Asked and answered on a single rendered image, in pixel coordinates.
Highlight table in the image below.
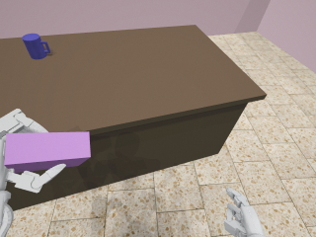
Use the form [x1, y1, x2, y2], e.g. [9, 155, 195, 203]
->
[0, 25, 267, 211]

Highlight right robot hand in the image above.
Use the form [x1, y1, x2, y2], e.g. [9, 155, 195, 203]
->
[224, 187, 265, 237]

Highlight sponge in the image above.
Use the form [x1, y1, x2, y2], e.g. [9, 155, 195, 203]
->
[4, 131, 91, 173]

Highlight robot left forearm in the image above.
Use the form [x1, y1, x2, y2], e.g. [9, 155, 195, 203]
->
[0, 191, 14, 237]

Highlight left robot hand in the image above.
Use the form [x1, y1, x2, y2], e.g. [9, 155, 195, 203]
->
[0, 109, 66, 194]

